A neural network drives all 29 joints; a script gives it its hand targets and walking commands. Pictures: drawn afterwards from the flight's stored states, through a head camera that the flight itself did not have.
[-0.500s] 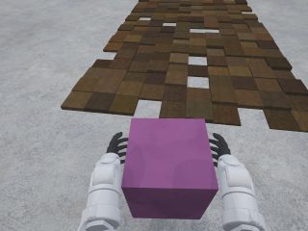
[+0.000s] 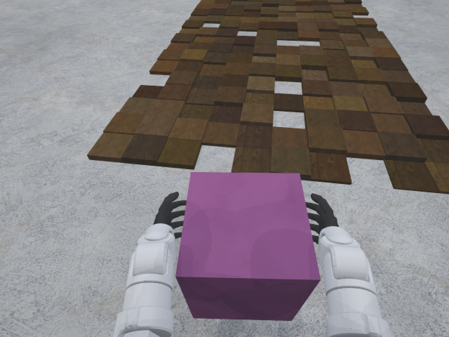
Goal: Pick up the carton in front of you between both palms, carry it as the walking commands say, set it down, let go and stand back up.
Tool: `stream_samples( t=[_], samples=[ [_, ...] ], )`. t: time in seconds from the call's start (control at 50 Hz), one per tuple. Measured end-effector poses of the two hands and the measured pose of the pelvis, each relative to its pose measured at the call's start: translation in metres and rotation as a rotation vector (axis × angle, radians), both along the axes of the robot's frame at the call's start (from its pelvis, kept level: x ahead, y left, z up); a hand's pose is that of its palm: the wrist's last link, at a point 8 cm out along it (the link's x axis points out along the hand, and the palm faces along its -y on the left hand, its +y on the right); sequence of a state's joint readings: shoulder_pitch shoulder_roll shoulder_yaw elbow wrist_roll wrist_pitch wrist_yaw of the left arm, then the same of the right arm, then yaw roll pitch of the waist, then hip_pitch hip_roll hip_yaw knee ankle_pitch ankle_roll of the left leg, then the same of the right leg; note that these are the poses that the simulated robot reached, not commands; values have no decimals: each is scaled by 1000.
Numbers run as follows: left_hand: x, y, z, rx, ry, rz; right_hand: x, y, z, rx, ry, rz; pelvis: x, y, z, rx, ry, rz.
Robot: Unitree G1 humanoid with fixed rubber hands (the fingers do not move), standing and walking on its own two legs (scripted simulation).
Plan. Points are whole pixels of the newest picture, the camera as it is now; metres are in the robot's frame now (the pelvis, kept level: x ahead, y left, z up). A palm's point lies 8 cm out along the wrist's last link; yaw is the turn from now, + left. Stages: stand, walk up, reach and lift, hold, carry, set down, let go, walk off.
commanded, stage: reach and lift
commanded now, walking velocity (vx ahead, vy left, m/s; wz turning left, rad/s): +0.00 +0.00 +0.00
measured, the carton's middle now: (243, 249) +0.30 +0.00 -0.04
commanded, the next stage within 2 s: hold in 0.30 s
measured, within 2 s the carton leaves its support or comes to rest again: neither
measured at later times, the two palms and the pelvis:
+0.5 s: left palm (161, 230) +0.28 +0.15 +0.05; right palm (332, 233) +0.28 -0.15 +0.05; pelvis +0.00 +0.00 +0.00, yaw +0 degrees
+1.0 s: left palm (160, 231) +0.28 +0.15 +0.05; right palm (332, 234) +0.28 -0.15 +0.05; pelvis -0.01 +0.00 +0.00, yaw +0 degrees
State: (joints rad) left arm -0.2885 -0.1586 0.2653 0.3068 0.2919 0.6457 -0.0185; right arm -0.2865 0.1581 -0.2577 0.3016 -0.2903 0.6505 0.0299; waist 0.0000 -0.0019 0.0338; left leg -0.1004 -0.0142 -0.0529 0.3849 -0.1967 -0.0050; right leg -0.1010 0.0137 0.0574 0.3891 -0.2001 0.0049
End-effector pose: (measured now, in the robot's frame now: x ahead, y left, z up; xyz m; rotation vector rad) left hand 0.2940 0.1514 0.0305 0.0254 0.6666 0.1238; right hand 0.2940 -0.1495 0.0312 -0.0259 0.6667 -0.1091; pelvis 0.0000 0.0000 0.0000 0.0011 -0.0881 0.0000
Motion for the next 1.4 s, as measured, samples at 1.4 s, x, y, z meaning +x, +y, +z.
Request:
stream_samples(
  t=[1.4],
  samples=[
    [-12,0,19,7,-8,-7,-13,0,19,-6,-9,2,0,0,2,1,-48,0]
  ],
)
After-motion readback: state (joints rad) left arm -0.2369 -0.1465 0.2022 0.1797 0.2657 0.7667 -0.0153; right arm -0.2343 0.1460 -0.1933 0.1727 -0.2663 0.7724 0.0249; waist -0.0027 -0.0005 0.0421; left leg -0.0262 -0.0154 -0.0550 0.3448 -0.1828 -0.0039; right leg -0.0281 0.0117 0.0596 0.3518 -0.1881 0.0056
